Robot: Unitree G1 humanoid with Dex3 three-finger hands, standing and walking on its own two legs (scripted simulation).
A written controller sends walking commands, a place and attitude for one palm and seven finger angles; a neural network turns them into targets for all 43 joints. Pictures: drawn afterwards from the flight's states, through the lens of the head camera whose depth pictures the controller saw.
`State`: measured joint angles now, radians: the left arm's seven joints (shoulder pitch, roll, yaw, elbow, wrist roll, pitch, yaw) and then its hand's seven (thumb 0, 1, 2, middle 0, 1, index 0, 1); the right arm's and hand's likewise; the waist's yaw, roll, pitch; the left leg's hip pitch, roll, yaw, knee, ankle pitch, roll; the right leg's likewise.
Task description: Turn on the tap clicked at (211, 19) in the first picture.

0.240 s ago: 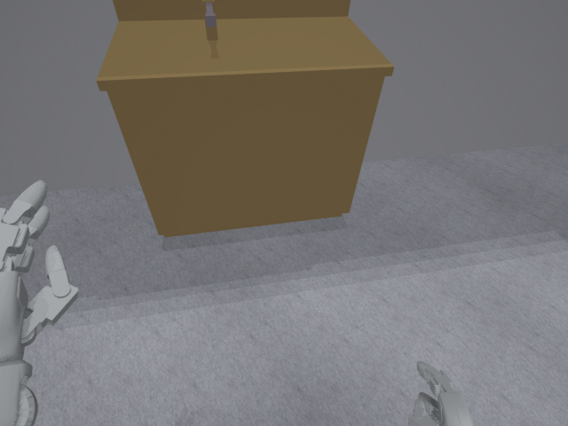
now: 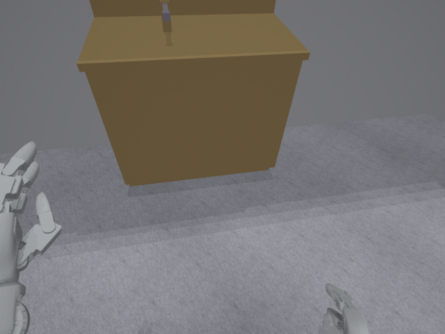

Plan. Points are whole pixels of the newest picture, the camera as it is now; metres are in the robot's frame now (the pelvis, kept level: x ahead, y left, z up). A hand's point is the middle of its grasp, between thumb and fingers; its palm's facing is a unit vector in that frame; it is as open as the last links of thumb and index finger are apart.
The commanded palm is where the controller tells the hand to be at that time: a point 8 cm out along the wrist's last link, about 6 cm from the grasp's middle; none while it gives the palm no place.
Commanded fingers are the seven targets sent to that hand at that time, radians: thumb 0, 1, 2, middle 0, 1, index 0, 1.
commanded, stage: stand and wait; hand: left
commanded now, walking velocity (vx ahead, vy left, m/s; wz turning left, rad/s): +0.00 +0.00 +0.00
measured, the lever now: (166, 16) +1.11 +0.28 +0.13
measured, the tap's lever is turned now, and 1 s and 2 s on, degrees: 0 0 0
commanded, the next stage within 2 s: look at it before walking up in 0.02 s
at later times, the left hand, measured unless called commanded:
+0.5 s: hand (56, 224) +0.22 +0.24 +0.16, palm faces +0.43 -0.82 -0.36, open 7.4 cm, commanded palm +0.16 +0.28 +0.18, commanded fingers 0.00 0.90 0.90 -0.20 -0.30 -0.20 -0.30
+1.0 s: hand (93, 148) +0.34 +0.24 +0.18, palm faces +0.41 -0.81 -0.43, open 7.4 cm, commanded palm +0.28 +0.28 +0.18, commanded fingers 0.00 0.90 0.90 -0.20 -0.30 -0.20 -0.30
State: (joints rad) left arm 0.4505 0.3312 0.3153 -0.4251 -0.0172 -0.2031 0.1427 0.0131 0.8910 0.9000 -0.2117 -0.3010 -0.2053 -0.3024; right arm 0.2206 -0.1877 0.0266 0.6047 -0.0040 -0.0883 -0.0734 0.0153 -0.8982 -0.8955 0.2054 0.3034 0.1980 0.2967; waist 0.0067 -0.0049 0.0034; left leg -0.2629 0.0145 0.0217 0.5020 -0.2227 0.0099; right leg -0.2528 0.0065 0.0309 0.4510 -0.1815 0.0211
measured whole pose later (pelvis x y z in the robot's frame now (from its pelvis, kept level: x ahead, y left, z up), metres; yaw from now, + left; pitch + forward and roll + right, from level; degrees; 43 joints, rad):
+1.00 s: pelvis +0.14 -0.01 +0.00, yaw +3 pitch +0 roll -1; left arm 0.49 0.37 0.36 -0.53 -0.01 -0.22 0.14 0.01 0.89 0.90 -0.21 -0.30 -0.20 -0.30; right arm 0.24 -0.12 0.02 0.63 -0.01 -0.11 -0.05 0.01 -0.90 -0.90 0.21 0.30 0.20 0.30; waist -0.02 0.01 0.03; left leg -0.09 0.08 0.11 0.44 -0.35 -0.01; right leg -0.58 -0.08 -0.13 0.97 -0.31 0.03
